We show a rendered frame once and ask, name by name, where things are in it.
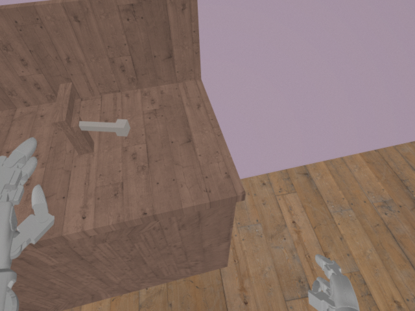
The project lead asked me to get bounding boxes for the robot left hand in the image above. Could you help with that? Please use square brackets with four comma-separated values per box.
[0, 137, 54, 269]

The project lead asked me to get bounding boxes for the counter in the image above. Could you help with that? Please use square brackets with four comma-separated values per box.
[0, 0, 246, 311]

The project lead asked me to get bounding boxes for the tap lever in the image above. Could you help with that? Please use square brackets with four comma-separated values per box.
[79, 119, 130, 137]

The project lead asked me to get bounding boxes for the left robot forearm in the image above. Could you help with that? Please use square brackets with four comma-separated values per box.
[0, 268, 19, 311]

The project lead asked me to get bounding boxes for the robot right hand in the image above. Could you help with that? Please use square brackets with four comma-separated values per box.
[308, 254, 360, 311]

